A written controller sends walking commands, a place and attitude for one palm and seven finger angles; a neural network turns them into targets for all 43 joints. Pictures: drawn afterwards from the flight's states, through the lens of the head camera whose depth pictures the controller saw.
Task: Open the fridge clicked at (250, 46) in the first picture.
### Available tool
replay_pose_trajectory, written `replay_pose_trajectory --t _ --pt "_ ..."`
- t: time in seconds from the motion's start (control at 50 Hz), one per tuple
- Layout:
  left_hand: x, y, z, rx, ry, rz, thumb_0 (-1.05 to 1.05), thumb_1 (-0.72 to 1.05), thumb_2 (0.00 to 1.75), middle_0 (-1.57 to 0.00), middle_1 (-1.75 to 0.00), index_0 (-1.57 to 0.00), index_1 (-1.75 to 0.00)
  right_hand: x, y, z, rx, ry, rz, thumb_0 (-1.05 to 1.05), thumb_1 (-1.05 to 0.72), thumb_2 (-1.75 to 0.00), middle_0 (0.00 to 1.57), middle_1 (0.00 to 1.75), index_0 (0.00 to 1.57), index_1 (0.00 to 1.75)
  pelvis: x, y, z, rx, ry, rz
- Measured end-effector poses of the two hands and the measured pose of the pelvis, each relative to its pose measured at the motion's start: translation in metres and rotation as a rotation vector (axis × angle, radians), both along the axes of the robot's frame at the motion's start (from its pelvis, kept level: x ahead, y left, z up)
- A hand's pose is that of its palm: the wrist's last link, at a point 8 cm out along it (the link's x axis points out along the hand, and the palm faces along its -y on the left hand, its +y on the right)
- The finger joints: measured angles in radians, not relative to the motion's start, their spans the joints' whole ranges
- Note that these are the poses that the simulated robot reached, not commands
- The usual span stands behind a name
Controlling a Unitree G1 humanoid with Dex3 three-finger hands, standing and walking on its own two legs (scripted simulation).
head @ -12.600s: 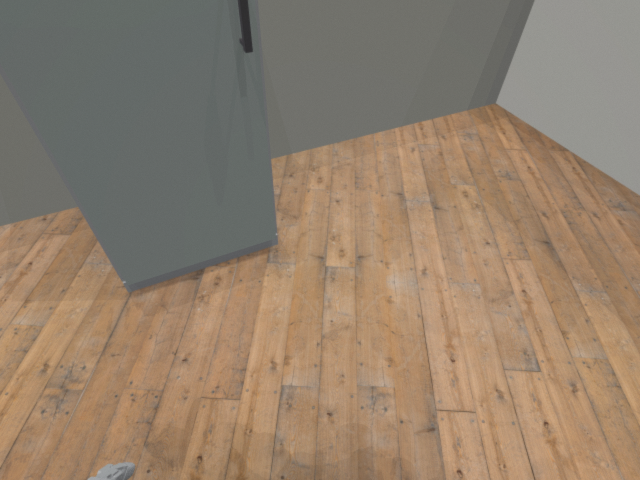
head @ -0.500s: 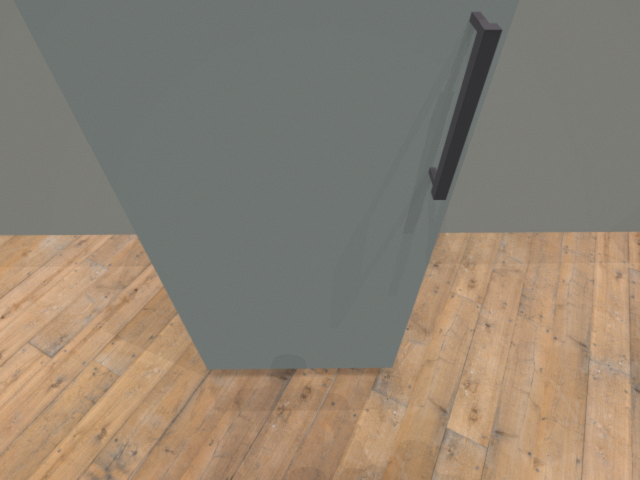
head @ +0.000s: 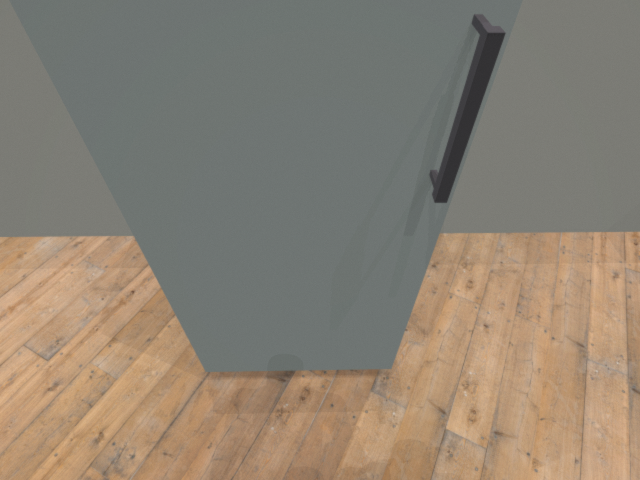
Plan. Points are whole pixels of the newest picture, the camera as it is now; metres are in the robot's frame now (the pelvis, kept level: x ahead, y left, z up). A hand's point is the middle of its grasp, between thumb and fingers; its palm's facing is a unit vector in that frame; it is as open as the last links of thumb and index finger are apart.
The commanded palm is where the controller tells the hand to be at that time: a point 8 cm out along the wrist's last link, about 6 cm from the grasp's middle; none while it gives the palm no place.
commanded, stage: shuffle to correct the standing spot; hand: right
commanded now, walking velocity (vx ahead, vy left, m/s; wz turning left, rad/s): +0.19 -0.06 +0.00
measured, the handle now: (457, 120) +0.52 -0.15 +0.20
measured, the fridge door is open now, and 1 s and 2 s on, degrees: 0 0 0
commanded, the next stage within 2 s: come to a stop and stand still in 0.10 s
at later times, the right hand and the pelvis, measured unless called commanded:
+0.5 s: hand out of the picture +0.01 -0.18 -0.19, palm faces +0.07 +0.99 -0.11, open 7.3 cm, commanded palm none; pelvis +0.05 -0.04 +0.00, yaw +0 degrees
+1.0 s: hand out of the picture +0.07 -0.17 -0.18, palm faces +0.03 +0.98 -0.22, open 7.2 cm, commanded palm none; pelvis +0.01 +0.01 -0.01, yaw +0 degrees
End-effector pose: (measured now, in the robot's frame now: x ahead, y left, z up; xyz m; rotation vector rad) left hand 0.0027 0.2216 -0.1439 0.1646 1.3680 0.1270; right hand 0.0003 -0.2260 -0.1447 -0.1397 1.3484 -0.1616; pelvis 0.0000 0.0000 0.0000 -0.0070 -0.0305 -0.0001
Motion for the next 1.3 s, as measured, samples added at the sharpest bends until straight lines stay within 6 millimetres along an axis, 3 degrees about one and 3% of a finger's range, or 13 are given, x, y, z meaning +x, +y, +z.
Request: replay_pose_trajectory --t 0.18,0.32,0.46,0.54,0.62,0.7,0.82,0.94,1.04,1.14,1.3 --pt "-0.008 -0.012 -0.003 -0.009 0.061 -0.004 0.00 0.91 0.90 -0.20 -0.30 -0.19 -0.30 -0.010 0.009 -0.010 0.041 0.031 -0.058 0.00 -0.91 -0.90 0.20 0.30 0.20 0.30 0.015 -0.004 -0.004 0.023 0.010 -0.017" --pt "-0.006 -0.035 0.004 0.013 0.097 0.018 0.00 0.91 0.90 -0.20 -0.30 -0.19 -0.30 -0.019 0.007 -0.023 0.101 0.115 -0.100 0.00 -0.91 -0.90 0.20 0.30 0.20 0.30 0.037 -0.021 -0.007 0.028 0.015 -0.019" --pt "0.001 -0.066 0.002 -0.009 0.115 0.051 0.00 0.91 0.90 -0.20 -0.30 -0.19 -0.30 0.000 0.000 -0.017 0.103 0.148 -0.068 0.00 -0.91 -0.90 0.20 0.30 0.20 0.30 0.047 -0.037 -0.005 0.016 0.023 -0.009" --pt "0.005 -0.073 -0.003 -0.026 0.102 0.082 0.00 0.91 0.90 -0.20 -0.30 -0.20 -0.30 0.017 -0.012 -0.014 0.068 0.131 -0.040 0.00 -0.91 -0.90 0.20 0.30 0.20 0.30 0.044 -0.037 -0.005 0.006 0.024 -0.001" --pt "0.002 -0.066 -0.005 -0.032 0.097 0.098 0.00 0.91 0.90 -0.21 -0.30 -0.20 -0.30 0.037 -0.025 -0.010 0.008 0.094 -0.021 0.01 -0.92 -0.90 0.20 0.30 0.20 0.30 0.038 -0.029 -0.005 0.004 0.025 -0.003" --pt "0.000 -0.046 -0.010 -0.041 0.107 0.089 0.00 0.91 0.90 -0.21 -0.30 -0.20 -0.30 0.059 -0.025 -0.003 -0.037 0.008 -0.015 0.01 -0.92 -0.90 0.20 0.30 0.20 0.30 0.035 -0.016 -0.006 0.006 0.030 -0.012" --pt "0.027 0.002 -0.022 0.005 -0.031 0.077 0.00 0.91 0.90 -0.21 -0.30 -0.20 -0.30 0.070 -0.011 -0.010 -0.055 -0.118 0.033 0.00 -0.91 -0.90 0.20 0.30 0.20 0.30 0.024 -0.001 -0.021 0.026 -0.009 -0.023" --pt "0.052 0.022 -0.006 0.033 -0.197 0.056 0.00 0.91 0.90 -0.20 -0.30 -0.19 -0.30 0.065 0.002 -0.006 -0.033 -0.158 0.039 0.00 -0.93 -0.90 0.20 0.30 0.20 0.30 0.014 0.004 -0.017 0.007 -0.040 -0.004" --pt "0.052 0.023 0.000 0.019 -0.224 0.017 0.00 0.91 0.90 -0.20 -0.30 -0.19 -0.30 0.049 0.005 0.002 -0.031 -0.172 0.043 0.00 -0.93 -0.90 0.21 0.30 0.20 0.30 0.003 0.008 -0.011 0.004 -0.032 -0.005" --pt "0.031 0.020 -0.002 0.002 -0.169 0.004 0.00 0.91 0.90 -0.20 -0.30 -0.19 -0.30 0.021 0.005 0.002 -0.028 -0.121 0.026 0.00 -0.92 -0.90 0.21 0.30 0.20 0.30 -0.004 0.010 -0.008 0.004 -0.024 -0.011" --pt "-0.024 0.010 -0.006 -0.006 -0.009 0.026 0.00 0.91 0.90 -0.20 -0.30 -0.19 -0.30 -0.018 0.005 -0.004 -0.009 -0.012 -0.008 0.00 -0.91 -0.90 0.20 0.30 0.20 0.30 -0.008 0.006 -0.007 0.007 -0.013 -0.018"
